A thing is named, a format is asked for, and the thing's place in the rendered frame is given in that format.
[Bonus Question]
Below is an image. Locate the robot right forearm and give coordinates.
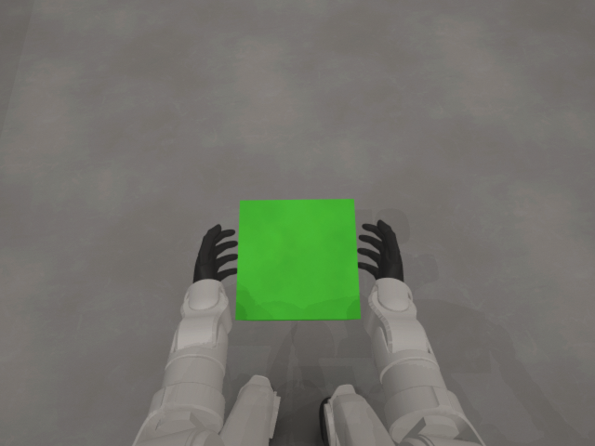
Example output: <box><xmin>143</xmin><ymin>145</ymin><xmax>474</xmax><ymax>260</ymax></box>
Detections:
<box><xmin>363</xmin><ymin>278</ymin><xmax>486</xmax><ymax>446</ymax></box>

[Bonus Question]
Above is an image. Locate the carton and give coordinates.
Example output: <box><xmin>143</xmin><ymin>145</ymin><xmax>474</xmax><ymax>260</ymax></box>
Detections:
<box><xmin>235</xmin><ymin>199</ymin><xmax>361</xmax><ymax>321</ymax></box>

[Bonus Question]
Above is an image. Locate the robot right thigh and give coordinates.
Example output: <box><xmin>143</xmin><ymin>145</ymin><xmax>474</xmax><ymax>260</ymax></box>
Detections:
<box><xmin>324</xmin><ymin>393</ymin><xmax>395</xmax><ymax>446</ymax></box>

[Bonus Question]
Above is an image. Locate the robot left shin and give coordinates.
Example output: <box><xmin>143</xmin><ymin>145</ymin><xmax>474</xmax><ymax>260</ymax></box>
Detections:
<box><xmin>237</xmin><ymin>375</ymin><xmax>273</xmax><ymax>398</ymax></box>

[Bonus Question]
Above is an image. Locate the robot left hand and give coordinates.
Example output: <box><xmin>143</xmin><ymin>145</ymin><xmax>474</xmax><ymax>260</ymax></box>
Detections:
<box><xmin>193</xmin><ymin>224</ymin><xmax>238</xmax><ymax>283</ymax></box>

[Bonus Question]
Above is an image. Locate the robot left upper arm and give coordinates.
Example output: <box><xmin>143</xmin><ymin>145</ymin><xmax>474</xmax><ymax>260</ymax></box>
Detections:
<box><xmin>136</xmin><ymin>426</ymin><xmax>225</xmax><ymax>446</ymax></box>

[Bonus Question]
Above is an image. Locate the robot left forearm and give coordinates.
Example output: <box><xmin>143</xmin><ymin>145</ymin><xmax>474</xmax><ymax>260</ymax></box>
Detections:
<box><xmin>132</xmin><ymin>279</ymin><xmax>232</xmax><ymax>446</ymax></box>

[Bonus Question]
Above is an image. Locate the robot right hand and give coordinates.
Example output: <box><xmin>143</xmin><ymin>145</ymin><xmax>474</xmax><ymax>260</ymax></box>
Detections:
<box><xmin>357</xmin><ymin>220</ymin><xmax>403</xmax><ymax>282</ymax></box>

